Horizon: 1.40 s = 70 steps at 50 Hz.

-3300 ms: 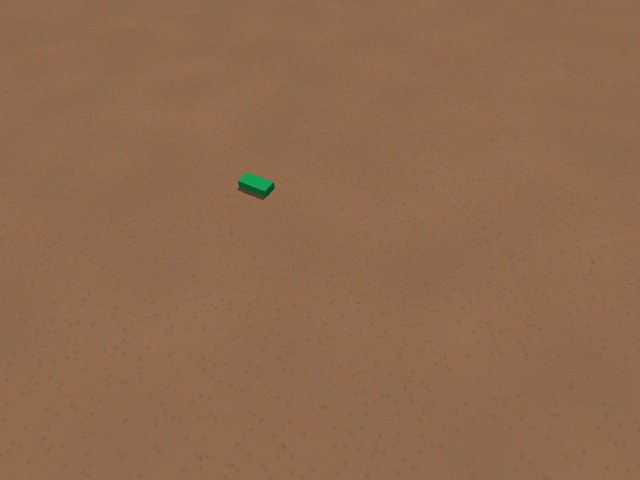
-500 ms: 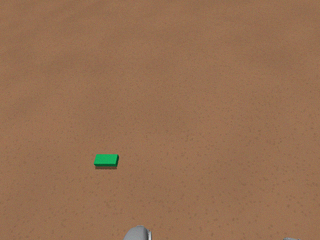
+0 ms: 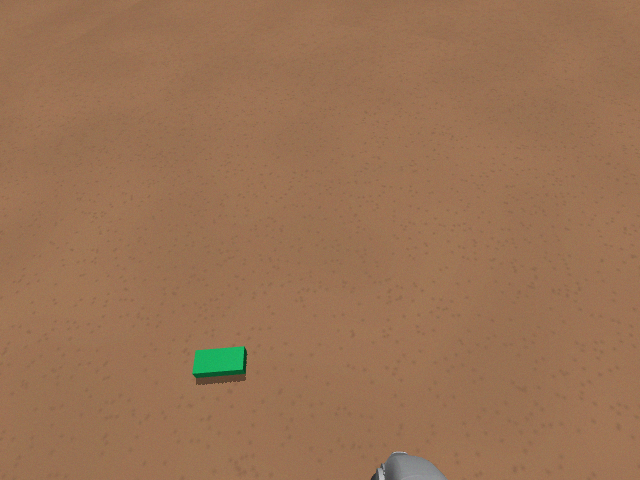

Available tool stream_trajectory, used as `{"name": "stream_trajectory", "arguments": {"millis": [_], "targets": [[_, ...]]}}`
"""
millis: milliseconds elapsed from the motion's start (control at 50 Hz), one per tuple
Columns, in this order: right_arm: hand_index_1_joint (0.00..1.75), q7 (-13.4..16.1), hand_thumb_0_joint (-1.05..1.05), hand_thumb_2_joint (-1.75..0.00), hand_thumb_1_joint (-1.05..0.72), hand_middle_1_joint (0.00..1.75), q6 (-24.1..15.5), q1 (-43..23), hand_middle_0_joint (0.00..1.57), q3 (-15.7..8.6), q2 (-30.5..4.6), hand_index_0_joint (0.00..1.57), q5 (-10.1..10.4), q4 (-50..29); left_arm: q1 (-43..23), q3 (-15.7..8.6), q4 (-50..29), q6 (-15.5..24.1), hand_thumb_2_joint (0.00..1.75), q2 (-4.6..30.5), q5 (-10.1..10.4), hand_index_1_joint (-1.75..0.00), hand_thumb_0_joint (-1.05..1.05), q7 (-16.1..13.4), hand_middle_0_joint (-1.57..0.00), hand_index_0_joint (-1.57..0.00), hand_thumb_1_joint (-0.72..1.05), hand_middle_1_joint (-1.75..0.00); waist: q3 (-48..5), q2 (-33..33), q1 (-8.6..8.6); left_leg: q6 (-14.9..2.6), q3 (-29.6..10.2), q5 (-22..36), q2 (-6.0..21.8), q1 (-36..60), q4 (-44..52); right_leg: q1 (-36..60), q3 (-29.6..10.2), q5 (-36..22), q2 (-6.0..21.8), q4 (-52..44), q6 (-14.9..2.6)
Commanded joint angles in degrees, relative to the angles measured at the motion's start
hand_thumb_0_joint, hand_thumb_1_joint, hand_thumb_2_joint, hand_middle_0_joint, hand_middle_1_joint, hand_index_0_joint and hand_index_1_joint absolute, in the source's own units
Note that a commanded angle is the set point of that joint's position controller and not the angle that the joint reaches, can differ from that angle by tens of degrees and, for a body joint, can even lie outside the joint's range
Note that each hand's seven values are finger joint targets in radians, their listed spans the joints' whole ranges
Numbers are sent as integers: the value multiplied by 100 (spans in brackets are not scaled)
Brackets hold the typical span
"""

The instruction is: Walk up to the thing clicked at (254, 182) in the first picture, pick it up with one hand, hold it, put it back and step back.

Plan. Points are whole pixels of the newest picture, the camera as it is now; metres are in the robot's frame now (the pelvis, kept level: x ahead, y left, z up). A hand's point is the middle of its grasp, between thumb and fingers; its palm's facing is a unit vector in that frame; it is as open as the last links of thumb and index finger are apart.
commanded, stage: walk up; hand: left
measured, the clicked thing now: (220, 362) +0.57 +0.36 -0.72
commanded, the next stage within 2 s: none
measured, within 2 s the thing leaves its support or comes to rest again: neither
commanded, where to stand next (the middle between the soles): +0.20 +0.13 m, yaw -3 degrees
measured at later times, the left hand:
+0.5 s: hand out of the picture +0.18 +0.47 -0.14, palm faces -0.08 -0.88 -0.47, open 7.4 cm
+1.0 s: hand (73, 407) +0.28 +0.40 -0.14, palm faces -0.09 -0.93 -0.36, open 7.4 cm
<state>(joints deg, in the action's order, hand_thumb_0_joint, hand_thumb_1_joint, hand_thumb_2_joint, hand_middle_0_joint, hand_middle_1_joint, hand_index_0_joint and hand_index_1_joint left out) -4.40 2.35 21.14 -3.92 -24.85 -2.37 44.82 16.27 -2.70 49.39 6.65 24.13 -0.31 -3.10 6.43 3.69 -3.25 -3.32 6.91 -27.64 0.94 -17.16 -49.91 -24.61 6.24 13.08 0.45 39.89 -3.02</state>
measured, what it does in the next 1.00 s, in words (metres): steps to the left: left foot, then right foot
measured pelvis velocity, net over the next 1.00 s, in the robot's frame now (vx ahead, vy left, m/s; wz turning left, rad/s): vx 0.12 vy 0.15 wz -0.07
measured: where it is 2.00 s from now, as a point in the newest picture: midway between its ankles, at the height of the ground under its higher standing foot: outside the picture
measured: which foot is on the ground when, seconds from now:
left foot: up 0.00-0.30, down 0.32-1.00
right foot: down 0.00-0.32, up 0.34-0.66, down 0.68-1.00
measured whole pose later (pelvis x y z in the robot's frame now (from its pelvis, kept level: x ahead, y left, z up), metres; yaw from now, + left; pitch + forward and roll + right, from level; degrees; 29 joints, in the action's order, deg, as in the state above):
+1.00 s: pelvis +0.12 +0.15 +0.00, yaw -4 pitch -2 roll +0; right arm 2.3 -4.6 12.5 -0.3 -23.9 -1.2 53.8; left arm 4.3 -3.3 52.2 -1.8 22.8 -0.8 1.2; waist 5.6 -1.3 -1.2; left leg 1.7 1.6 -22.9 4.5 -21.3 -46.0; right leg -22.9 0.2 25.1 1.5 47.9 -2.4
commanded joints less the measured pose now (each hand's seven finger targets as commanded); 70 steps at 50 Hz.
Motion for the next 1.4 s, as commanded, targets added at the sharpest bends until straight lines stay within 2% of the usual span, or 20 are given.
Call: {"name": "stream_trajectory", "arguments": {"millis": [0, 80, 180, 280, 320, 340, 380, 440, 580, 660, 700, 740, 820, 840, 880, 960, 1000, 1040, 1140, 1380], "targets": [[30, 161, 0, -90, -90, 30, 21, -333, 20, -487, -1399, 20, -3, -744, 810, -663, -287, -22, 90, 2225, 76, -30, 0, -291, -20, -20, 90, -30, -696, -338, 578, 278, -1365, -549, 387, -2447, -2543, 1888, -4325, 2295, 2719, -2362, -1578], [30, 57, 0, -90, -90, 30, 22, 52, 20, -515, -1327, 20, -23, -357, 351, -553, -385, 15, 90, 1818, -24, -30, 0, -206, -20, -20, 90, -30, -143, -759, 234, 338, -1258, 396, 631, -2007, -2014, 641, -2313, 1591, 1695, -1918, -1039], [30, -105, 0, -90, -90, 30, 65, -279, 20, -581, -1216, 20, -51, -489, 235, -661, -471, 30, 90, 2152, -157, -30, 0, -146, -20, -20, 90, -30, -181, -1524, 282, 387, -826, 438, 756, -1309, -884, -271, -1698, 2144, 1409, -1744, -1001], [30, 179, 0, -90, -90, 30, -188, 944, 20, -626, -1167, 20, 73, 263, -209, -391, -449, -240, 90, 1434, -227, -30, 0, -3, -20, -20, 90, -30, -720, -376, -341, 357, 19, 333, -95, 1106, 1011, -1463, -621, 2086, 660, 815, -377], [30, 287, 0, -90, -90, 30, -337, 446, 20, -680, -2183, 20, 98, -66, -102, -192, -550, -278, 90, 922, -73, -30, 0, -35, -20, -20, 90, -30, -270, 1604, -194, -733, -4528, -1546, 2251, 199, 3592, -2555, -633, 2112, -275, 2973, 57], [30, 303, 0, -90, -90, 30, -371, -179, 20, -706, -2390, 20, 173, -113, -352, -244, -450, -224, 90, 1377, -151, -30, 0, -62, -20, -20, 90, -30, 144, 967, 22, -1411, -5284, -1915, 2682, -395, 3842, -2341, -1040, 1954, 177, 3241, 59], [30, 433, 0, -90, -90, 30, -505, -397, 20, -478, -1787, 20, 111, -86, -78, -327, -54, -212, 90, 1437, -17, -30, 0, 34, -20, -20, 90, -30, 112, 91, 267, -976, -3364, 41, 1932, -84, 2631, -1999, -1131, 1475, 394, 2872, 96], [30, 508, 0, -90, -90, 30, -661, -471, 20, -346, -1651, 20, 148, 101, 226, -347, 240, -325, 90, 1247, -15, -30, 0, 171, -20, -20, 90, -30, -268, 635, 390, -859, -2399, 2739, 1720, -87, 2006, -917, -790, 1370, 488, 2076, 83], [30, 810, 0, -90, -90, 30, -721, 64, 20, -289, -1623, 20, 249, 270, -698, -395, -262, -653, 90, 1023, -89, -30, 0, 300, -20, -20, 90, -30, -838, 542, 150, -819, -2120, 5561, 1760, 962, 1212, -708, -590, 1185, 273, 1274, -49], [30, 842, 0, -90, -90, 30, -720, -242, 20, -181, -1482, 20, 302, 176, -496, -454, -207, -582, 90, 1151, -117, -30, 0, 324, -20, -20, 90, -30, -1309, -50, 476, -279, -1243, 4934, 1184, 32, 381, 1123, -802, -944, 332, -324, -317], [30, 867, 0, -90, -90, 30, -746, -222, 20, -63, -1099, 20, 379, 232, -443, -563, -218, -547, 90, 1564, -26, -30, 0, 309, -20, -20, 90, -30, -1826, -952, 592, 241, -317, 2470, 166, -803, -859, 1988, -2445, -2487, 1507, -390, -1390], [30, 871, 0, -90, -90, 30, -686, -579, 20, -59, -1039, 20, 288, 358, -627, -404, -217, -602, 90, 1263, -7, -30, 0, 326, -20, -20, 90, -30, -1217, -894, 488, 167, -540, -917, 122, -893, -553, 1243, -2380, -2431, 1676, -547, -1429], [30, 806, 0, -90, -90, 30, -790, 336, 20, -127, -1221, 20, 201, 920, -1470, -275, -366, -693, 90, 1061, -70, -30, 0, 326, -20, -20, 90, -30, -732, -683, -75, -52, -1051, 1924, 556, 448, 1605, -205, -1180, -1453, 621, 599, -416], [30, 825, 0, -90, -90, 30, -836, 121, 20, -184, -1592, 20, 100, 772, -1352, -231, -408, -730, 90, 827, -41, -30, 0, 338, -20, -20, 90, -30, -678, 103, 42, -487, -2816, 1844, 1554, 382, 2350, -663, -893, -561, 221, 1340, -18], [30, 807, 0, -90, -90, 30, -834, -596, 20, -236, -1854, 20, 145, 599, -1269, -341, -248, -799, 90, 1111, -46, -30, 0, 315, -20, -20, 90, -30, -398, 199, 218, -1433, -3485, 2774, 2494, -232, 2464, -381, -1034, 2091, 333, 1885, 156], [30, 776, 0, -90, -90, 30, -746, -1214, 20, -81, -1526, 20, 162, 570, -683, -413, 167, -645, 90, 925, -34, -30, 0, 398, -20, -20, 90, -30, -824, 405, 648, -373, -1514, 2831, 1207, -478, 1409, 1026, -631, 345, 162, -281, -48], [30, 716, 0, -90, -90, 30, -648, -966, 20, 83, -986, 20, 232, 566, -784, -473, 175, -528, 90, 1347, -132, -30, 0, 374, -20, -20, 90, -30, -933, -944, 454, 216, -667, 1378, 282, -1151, 267, 1542, -2458, -27, 1091, -1236, -435], [30, 726, 0, -90, -90, 30, -586, -1064, 20, 0, -1113, 20, 221, 762, -1203, -392, 91, -527, 90, 1412, -82, -30, 0, 400, -20, -20, 90, -30, -797, -1050, 369, 216, -633, -447, 122, -562, 141, 606, -3058, 502, 1774, -1613, -1103], [30, 621, 0, -90, -90, 30, -678, -927, 20, 23, -1142, 20, 183, 1111, -1611, -219, 218, -613, 90, 1032, -18, -30, 0, 394, -20, -20, 90, -30, -700, -804, 199, 47, -1282, 1299, 460, 309, 1993, 266, -1339, 301, 698, -960, -114], [30, 564, 0, -90, -90, 30, -595, -1486, 20, 207, -1013, 20, 208, 1517, -1643, -179, 839, -627, 90, 958, 41, -30, 0, 395, -20, -20, 90, -30, -729, -599, 378, 136, -1142, 1896, 449, 388, 2414, 1109, -1152, 363, 691, -1677, 6]]}}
